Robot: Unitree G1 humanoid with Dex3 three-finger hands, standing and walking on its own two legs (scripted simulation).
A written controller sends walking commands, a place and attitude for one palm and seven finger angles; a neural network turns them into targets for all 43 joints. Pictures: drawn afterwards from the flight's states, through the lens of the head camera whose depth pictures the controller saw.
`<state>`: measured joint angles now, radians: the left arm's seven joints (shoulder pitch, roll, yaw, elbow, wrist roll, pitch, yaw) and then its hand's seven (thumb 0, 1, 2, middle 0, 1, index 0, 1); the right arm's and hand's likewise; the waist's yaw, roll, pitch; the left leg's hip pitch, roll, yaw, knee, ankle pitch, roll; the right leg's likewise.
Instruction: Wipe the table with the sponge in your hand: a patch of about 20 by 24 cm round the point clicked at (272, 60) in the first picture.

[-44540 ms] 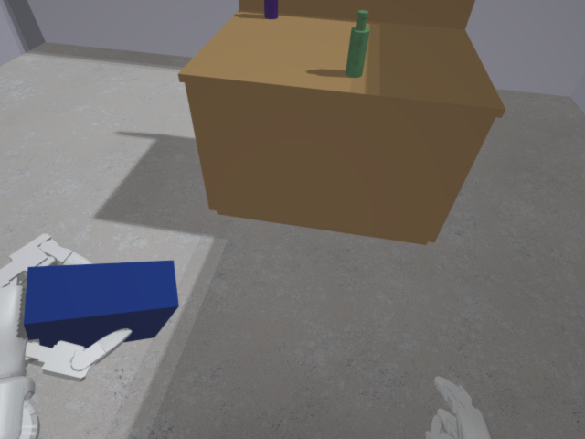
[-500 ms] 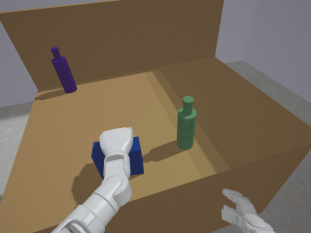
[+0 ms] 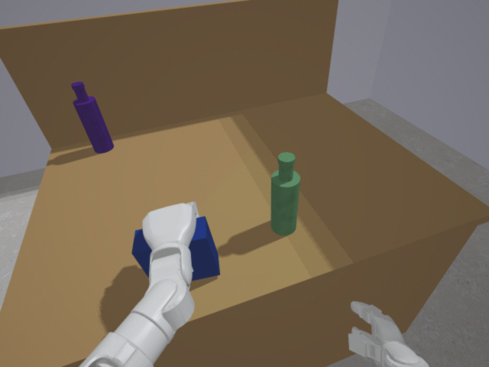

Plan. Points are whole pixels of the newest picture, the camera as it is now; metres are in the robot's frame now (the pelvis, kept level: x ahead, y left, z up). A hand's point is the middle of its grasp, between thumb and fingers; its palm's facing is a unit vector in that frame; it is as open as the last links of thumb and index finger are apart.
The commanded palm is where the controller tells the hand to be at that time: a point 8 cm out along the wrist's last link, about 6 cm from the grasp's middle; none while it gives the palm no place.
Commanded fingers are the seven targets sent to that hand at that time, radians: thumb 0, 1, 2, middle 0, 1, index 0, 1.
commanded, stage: slide back across to the middle lane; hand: left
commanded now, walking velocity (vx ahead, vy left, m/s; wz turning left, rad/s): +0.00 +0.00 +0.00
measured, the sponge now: (182, 259) +0.31 +0.16 +0.01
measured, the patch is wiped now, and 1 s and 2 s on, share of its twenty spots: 0.95 0.95 0.95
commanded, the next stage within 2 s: wipe forward along the middle lane in 0.44 s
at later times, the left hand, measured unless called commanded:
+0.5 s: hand (154, 252) +0.29 +0.20 +0.06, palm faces +0.06 -0.17 -0.98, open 9.4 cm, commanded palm +0.25 +0.21 +0.11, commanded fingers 0.00 0.10 1.30 -1.20 -1.60 -1.20 -1.60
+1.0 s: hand (145, 243) +0.31 +0.23 +0.05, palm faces -0.04 -0.09 -1.00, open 9.4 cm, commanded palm +0.30 +0.23 +0.09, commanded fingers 0.00 0.10 1.30 -1.20 -1.60 -1.20 -1.60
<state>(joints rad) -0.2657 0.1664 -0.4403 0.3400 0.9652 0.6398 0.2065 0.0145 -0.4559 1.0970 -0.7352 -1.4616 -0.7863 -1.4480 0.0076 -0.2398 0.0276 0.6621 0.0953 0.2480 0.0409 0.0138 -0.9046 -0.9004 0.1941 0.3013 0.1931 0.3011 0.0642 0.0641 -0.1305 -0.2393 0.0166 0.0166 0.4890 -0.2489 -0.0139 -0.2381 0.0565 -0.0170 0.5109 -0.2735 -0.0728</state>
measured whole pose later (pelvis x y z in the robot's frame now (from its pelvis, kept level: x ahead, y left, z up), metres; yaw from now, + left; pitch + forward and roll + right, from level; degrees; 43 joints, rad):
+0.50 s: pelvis +0.01 +0.00 +0.00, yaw -1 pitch -2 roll +1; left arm -0.07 0.27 -0.30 0.09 0.95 0.57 0.13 -0.01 -0.47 1.10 -0.76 -1.44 -0.80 -1.43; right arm -0.02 -0.25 0.04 0.64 0.08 0.20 0.01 0.01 -0.90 -0.90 0.19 0.30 0.19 0.30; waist 0.08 0.07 -0.09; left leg -0.17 0.03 0.03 0.45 -0.25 -0.02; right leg -0.17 0.07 0.00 0.46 -0.26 -0.08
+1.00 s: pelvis +0.00 +0.00 +0.00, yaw +0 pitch +1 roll +1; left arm -0.29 0.28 -0.26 0.41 0.99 0.50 0.11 -0.03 -0.50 1.12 -0.79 -1.41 -0.84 -1.37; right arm 0.05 -0.26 0.04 0.68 0.08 0.15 -0.05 0.01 -0.90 -0.90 0.20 0.30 0.20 0.30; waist 0.07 0.07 -0.10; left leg -0.25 0.02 0.01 0.47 -0.23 -0.01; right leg -0.25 0.06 -0.02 0.48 -0.25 -0.08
